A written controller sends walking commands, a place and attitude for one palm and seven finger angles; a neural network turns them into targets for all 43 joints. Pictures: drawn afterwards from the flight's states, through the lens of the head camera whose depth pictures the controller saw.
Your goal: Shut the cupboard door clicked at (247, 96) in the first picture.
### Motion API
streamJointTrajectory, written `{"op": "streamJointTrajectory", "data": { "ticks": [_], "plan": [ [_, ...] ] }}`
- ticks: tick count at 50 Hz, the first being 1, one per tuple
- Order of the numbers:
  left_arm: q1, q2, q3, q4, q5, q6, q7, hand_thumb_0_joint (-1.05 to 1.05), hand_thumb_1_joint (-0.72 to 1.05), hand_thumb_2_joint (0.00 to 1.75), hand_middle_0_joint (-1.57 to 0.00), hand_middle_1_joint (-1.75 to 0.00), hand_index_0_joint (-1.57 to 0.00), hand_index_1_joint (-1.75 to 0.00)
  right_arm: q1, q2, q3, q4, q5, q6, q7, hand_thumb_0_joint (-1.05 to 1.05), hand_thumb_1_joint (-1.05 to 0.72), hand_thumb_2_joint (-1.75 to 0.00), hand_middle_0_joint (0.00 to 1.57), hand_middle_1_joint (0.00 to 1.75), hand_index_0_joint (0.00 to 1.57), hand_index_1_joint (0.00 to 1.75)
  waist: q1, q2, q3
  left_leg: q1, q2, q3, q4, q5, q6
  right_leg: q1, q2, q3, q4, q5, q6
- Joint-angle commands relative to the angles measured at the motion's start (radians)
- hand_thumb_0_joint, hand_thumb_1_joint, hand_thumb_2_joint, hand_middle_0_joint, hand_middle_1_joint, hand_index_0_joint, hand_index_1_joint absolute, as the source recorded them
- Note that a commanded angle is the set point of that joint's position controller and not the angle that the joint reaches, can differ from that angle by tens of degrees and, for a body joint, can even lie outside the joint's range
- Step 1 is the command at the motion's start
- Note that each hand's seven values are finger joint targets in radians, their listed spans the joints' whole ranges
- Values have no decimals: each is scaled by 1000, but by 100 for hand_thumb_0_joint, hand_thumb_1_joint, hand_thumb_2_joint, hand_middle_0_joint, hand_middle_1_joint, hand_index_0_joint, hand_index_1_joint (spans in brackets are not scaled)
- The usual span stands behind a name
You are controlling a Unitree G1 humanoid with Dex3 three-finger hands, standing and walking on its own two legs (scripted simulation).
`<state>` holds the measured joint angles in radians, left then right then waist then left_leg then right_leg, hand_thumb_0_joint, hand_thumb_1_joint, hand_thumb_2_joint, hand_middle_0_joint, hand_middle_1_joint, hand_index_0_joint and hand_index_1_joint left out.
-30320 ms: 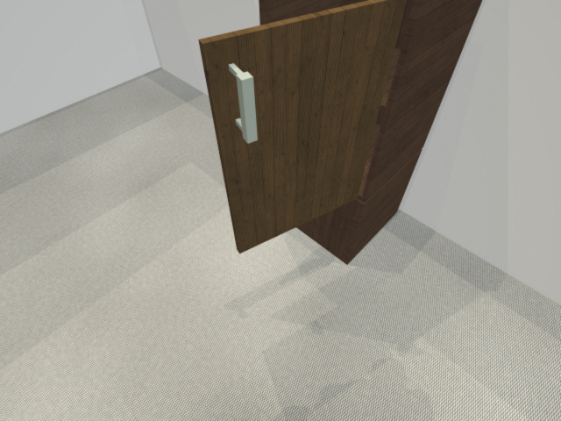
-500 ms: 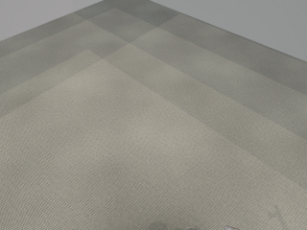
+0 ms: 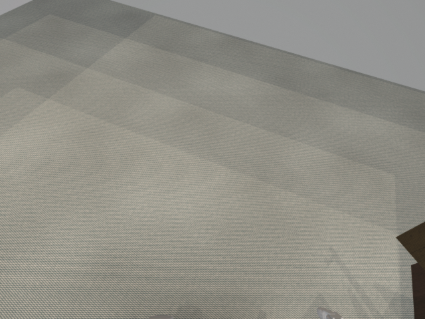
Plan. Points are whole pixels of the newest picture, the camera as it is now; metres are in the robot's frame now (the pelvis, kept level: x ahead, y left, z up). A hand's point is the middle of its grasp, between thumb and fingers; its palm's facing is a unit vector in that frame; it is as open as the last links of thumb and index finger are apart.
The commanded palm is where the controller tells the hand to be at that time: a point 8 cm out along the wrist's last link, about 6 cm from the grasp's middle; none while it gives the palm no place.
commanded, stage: turn to face it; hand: left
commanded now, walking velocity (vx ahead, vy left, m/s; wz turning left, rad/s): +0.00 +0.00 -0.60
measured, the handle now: out of the picture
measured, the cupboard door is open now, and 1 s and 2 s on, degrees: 48 48 48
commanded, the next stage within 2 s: take the last steps up to it in 1.70 s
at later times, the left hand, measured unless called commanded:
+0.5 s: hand (149, 300) +0.17 +0.14 -0.14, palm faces -0.30 -0.92 -0.26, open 7.4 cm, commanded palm none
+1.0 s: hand (171, 268) +0.24 +0.10 -0.15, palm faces -0.54 -0.81 -0.23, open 7.4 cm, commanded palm none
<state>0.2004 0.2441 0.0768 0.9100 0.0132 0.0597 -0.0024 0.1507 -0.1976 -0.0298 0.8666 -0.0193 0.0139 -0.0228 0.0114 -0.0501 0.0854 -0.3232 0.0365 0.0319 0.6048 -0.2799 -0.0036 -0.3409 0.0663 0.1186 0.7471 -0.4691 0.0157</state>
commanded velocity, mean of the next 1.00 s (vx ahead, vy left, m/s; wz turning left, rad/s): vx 0.00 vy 0.00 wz -0.60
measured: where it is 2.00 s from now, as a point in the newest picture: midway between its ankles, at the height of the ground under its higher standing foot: outside the picture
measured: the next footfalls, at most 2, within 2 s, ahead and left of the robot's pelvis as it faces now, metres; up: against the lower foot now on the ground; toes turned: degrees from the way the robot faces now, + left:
right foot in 0.36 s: +0.01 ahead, -0.14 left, +0.00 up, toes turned -17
left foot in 0.70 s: +0.13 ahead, +0.08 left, +0.00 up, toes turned -22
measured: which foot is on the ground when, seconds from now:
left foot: down 0.00-0.36, up 0.38-0.68, down 0.70-1.00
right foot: up 0.00-0.34, down 0.36-0.70, up 0.72-1.00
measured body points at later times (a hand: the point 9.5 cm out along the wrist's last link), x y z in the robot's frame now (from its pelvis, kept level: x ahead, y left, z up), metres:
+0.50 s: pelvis +0.01 -0.02 +0.01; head +0.04 -0.06 +0.45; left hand +0.18 +0.18 -0.12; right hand -0.03 -0.30 -0.14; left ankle +0.02 +0.11 -0.66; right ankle -0.03 -0.13 -0.73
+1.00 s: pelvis +0.04 -0.02 +0.01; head +0.08 -0.05 +0.46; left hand +0.26 +0.14 -0.13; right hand -0.06 -0.26 -0.13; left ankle +0.10 +0.10 -0.73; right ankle -0.05 -0.12 -0.69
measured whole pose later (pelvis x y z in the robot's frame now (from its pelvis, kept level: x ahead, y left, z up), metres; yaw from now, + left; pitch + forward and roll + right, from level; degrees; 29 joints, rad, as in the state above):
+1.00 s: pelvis +0.04 -0.02 +0.01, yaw -35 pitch +1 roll -1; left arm 0.16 0.25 0.09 0.89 0.02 0.08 -0.04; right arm 0.24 -0.20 -0.03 0.87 -0.04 0.02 -0.02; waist -0.01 0.01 0.09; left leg -0.23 0.16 0.19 0.54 -0.31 -0.04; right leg -0.37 -0.01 -0.05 0.81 -0.45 0.05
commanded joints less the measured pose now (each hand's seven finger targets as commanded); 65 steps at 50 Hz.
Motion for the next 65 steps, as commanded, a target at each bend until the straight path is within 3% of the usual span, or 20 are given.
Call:
{"op": "streamJointTrajectory", "data": {
  "ticks": [1,4,12,16,18,19,21,25,30,33,35,37,40,48,51,52,53,55,59,65],
  "plan": [
    [-32,100,39,-114,14,-13,-11,0,90,90,-20,-30,-20,-30,79,-220,-43,-71,-17,-20,-27,0,-90,-90,20,30,20,30,-21,241,-82,150,367,-306,-293,420,180,-200,-65,-57,427,-97,33],
    [-27,81,34,-112,9,2,-32,0,90,90,-20,-30,-20,-30,42,-192,-31,-80,-13,-17,-30,0,-90,-90,20,30,20,30,-2,248,-81,164,287,-121,-270,429,144,-181,-90,-105,399,-11,48],
    [-103,41,14,-140,7,-7,-39,0,90,90,-20,-30,-20,-30,144,-222,-61,-32,-14,-11,-17,0,-90,-90,20,30,20,30,-55,275,-133,256,305,1,-188,512,137,-68,-69,-202,41,10,34],
    [26,89,25,-100,9,-25,-30,0,90,90,-20,-30,-20,-30,97,-225,-71,-38,-1,-2,-3,0,-90,-90,20,30,20,30,19,197,-164,130,265,91,11,364,35,204,-66,-204,-313,300,-7],
    [126,266,59,-63,18,-44,-4,0,90,90,-20,-30,-20,-30,23,-108,-43,-108,7,5,7,0,-90,-90,20,30,20,30,74,-273,-137,-279,38,142,417,-373,-69,370,-437,292,-412,783,-182],
    [148,268,57,-59,7,-41,8,0,90,90,-20,-30,-20,-30,15,-140,-42,-112,6,20,0,0,-90,-90,20,30,20,30,79,-189,-137,-285,57,7,541,-352,-58,305,-476,288,-415,741,-244],
    [24,203,49,-88,11,-37,20,0,90,90,-20,-30,-20,-30,13,-130,-46,-83,5,24,-1,0,-90,-90,20,30,20,30,25,-199,-77,-342,79,-40,590,-229,-60,244,-371,252,-445,476,-228],
    [-51,168,34,-110,15,-42,18,0,90,90,-20,-30,-20,-30,63,-127,-45,-54,5,19,9,0,-90,-90,20,30,20,30,-24,-99,-107,-194,51,-9,432,-138,-77,173,-284,108,-393,553,-189],
    [-11,190,45,-88,18,-38,12,0,90,90,-20,-30,-20,-30,61,-104,-42,-65,13,7,1,0,-90,-90,20,30,20,30,-10,-91,-131,-91,-3,9,160,-146,-71,175,-276,190,-340,616,-198],
    [-55,160,40,-91,3,-28,10,0,90,90,-20,-30,-20,-30,157,-126,-43,-34,15,-9,-9,0,-90,-90,20,30,20,30,-63,-87,-146,144,-3,3,-143,70,-61,41,-202,176,-243,537,-112],
    [-12,57,19,-118,-12,-20,-2,0,90,90,-20,-30,-20,-30,203,-280,-70,-38,-7,-24,-17,0,-90,-90,20,30,20,30,-62,376,-173,304,373,-369,-304,274,89,-207,11,-56,90,-86,2],
    [-26,89,30,-121,6,-16,-8,0,90,90,-20,-30,-20,-30,157,-248,-54,-63,-19,-19,-23,0,-90,-90,20,30,20,30,-45,213,-131,167,418,-339,-310,291,182,-182,-60,-53,374,-125,7],
    [-39,83,35,-100,10,-4,-30,0,90,90,-20,-30,-20,-30,77,-198,-39,-82,-18,-19,-27,0,-90,-90,20,30,20,30,-18,254,-82,158,315,-136,-271,429,136,-200,-91,-95,403,-30,35],
    [-71,39,15,-115,5,-13,-38,0,90,90,-20,-30,-20,-30,135,-222,-64,-40,-14,-8,-16,0,-90,-90,20,30,20,30,-50,296,-142,252,313,24,-164,492,123,-55,-67,-207,4,13,23],
    [44,78,26,-79,8,-29,-33,0,90,90,-20,-30,-20,-30,89,-225,-73,-48,-2,0,-5,0,-90,-90,20,30,20,30,17,218,-168,142,268,104,14,356,34,174,-57,-217,-299,291,-6],
    [105,165,41,-59,17,-41,-22,0,90,90,-20,-30,-20,-30,87,-177,-67,-64,10,2,2,0,-90,-90,20,30,20,30,47,-9,-183,-19,186,158,196,144,-25,325,-202,-26,-394,447,-59],
    [146,261,62,-43,18,-47,-5,0,90,90,-20,-30,-20,-30,12,-107,-45,-118,8,5,7,0,-90,-90,20,30,20,30,78,-287,-129,-276,37,155,416,-374,-72,360,-424,301,-414,752,-179],
    [120,227,57,-49,6,-44,16,0,90,90,-20,-30,-20,-30,-14,-132,-47,-110,8,27,-2,0,-90,-90,20,30,20,30,57,-155,-82,-326,71,-38,592,-293,-57,251,-424,284,-448,571,-254],
    [-36,157,35,-91,11,-45,18,0,90,90,-20,-30,-20,-30,28,-136,-49,-65,3,20,10,0,-90,-90,20,30,20,30,-15,-119,-99,-238,65,-31,514,-126,-73,175,-285,139,-411,507,-192],
    [43,176,39,-63,13,-50,15,0,90,90,-20,-30,-20,-30,2,-109,-43,-70,9,16,6,0,-90,-90,20,30,20,30,13,-62,-139,-194,11,-12,305,-138,-79,244,-276,193,-375,626,-212]
  ]
}}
